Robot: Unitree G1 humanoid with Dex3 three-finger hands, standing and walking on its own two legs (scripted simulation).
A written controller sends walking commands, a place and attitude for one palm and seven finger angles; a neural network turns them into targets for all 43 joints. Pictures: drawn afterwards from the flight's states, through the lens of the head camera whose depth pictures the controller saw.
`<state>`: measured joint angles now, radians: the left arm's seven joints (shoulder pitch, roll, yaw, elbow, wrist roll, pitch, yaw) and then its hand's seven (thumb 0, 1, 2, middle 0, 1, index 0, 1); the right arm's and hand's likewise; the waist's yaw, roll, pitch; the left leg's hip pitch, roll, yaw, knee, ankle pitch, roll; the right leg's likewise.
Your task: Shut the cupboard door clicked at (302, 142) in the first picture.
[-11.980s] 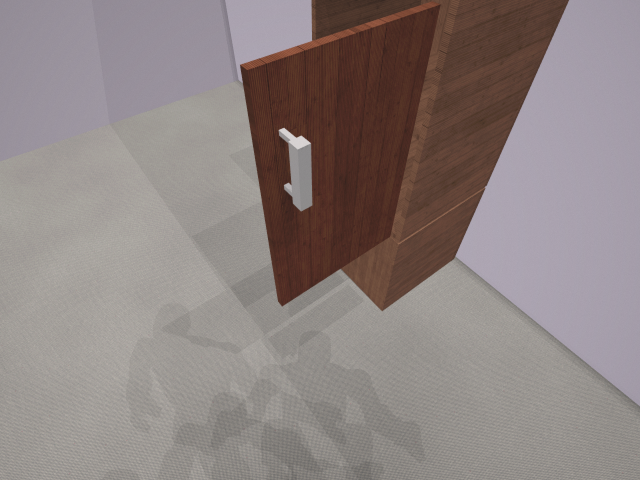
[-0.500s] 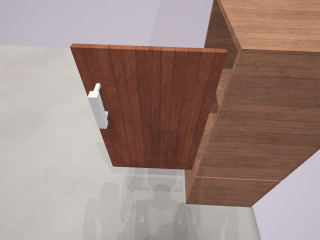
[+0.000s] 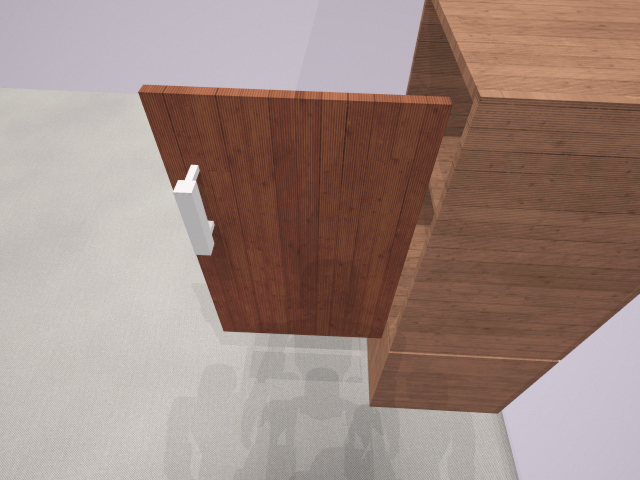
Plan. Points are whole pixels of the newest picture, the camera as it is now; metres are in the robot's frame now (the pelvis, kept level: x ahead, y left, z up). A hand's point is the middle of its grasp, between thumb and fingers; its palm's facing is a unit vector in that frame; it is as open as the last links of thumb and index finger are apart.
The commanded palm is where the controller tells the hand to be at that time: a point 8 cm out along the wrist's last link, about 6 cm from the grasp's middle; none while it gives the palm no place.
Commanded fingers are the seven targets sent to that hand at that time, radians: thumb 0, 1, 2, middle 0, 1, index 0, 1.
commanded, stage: raise the hand and make a fist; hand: left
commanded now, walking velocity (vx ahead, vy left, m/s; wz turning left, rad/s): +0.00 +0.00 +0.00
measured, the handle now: (199, 210) +0.45 +0.21 +0.07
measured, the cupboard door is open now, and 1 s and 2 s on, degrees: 91 91 91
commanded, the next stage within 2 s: bring the fist close to the handle in 1.98 s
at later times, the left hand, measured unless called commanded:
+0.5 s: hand out of the picture +0.12 +0.16 -0.06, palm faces +0.05 -1.00 +0.00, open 6.1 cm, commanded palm +0.11 +0.22 -0.03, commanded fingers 0.00 0.90 0.90 -0.60 -0.74 -0.60 -0.74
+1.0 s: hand (162, 439) +0.16 +0.19 +0.01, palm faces +0.05 -1.00 -0.06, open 3.8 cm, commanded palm +0.13 +0.24 +0.02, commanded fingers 0.00 0.90 0.90 -1.06 -1.24 -1.06 -1.24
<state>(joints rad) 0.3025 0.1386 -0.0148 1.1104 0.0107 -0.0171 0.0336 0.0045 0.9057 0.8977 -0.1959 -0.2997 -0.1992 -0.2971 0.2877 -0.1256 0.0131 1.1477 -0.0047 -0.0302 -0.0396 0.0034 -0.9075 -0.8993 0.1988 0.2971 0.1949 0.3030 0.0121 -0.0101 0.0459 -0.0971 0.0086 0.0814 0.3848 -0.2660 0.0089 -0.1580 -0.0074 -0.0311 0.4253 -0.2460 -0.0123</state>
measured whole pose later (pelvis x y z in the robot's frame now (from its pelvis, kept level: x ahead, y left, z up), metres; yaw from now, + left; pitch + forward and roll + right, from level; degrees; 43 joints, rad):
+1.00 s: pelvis -0.04 +0.00 -0.06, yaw +3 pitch +9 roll -1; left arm 0.46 0.23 0.12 -0.17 -0.27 -0.30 -0.21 0.02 0.90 0.90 -0.88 -1.05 -0.89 -1.05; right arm 0.32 -0.25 0.01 0.53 0.03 -0.22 -0.06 0.01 -0.90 -0.90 0.20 0.30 0.20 0.30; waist 0.00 0.04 -0.08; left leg -0.68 0.02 0.01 1.00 -0.49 0.02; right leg -0.68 -0.03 -0.09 0.96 -0.45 -0.01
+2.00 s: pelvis -0.03 +0.00 -0.03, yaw +3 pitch +2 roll -1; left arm 0.31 0.26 0.19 -0.14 -0.30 -0.14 -0.26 0.02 0.90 0.90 -1.30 -1.50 -1.30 -1.50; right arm 0.26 -0.26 0.04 0.57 0.05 -0.27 -0.07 0.01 -0.90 -0.90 0.20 0.30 0.20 0.30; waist 0.03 0.04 -0.04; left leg -0.38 0.01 0.02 0.74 -0.38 0.01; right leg -0.39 -0.02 -0.09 0.71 -0.35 -0.02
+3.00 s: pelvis -0.02 -0.01 -0.02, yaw +2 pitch +5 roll +0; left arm -0.36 0.26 0.18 0.49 -0.20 -0.15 -0.17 0.02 0.90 0.90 -1.30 -1.50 -1.30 -1.50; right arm 0.26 -0.26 0.03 0.65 0.05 -0.16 -0.06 0.01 -0.90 -0.90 0.20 0.30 0.20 0.30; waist -0.01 0.03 -0.03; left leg -0.41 0.01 0.04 0.68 -0.36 0.01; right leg -0.44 -0.02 -0.07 0.69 -0.34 -0.02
